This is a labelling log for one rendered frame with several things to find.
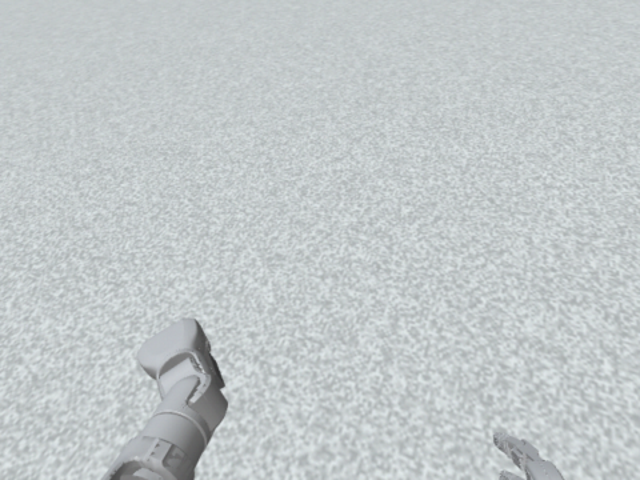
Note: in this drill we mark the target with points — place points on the cube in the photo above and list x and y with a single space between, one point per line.
213 365

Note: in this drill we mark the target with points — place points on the left robot arm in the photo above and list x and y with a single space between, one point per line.
172 442

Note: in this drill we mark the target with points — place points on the left robot hand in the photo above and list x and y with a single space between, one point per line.
183 334

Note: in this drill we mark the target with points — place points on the right robot hand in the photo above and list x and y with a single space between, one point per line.
526 457

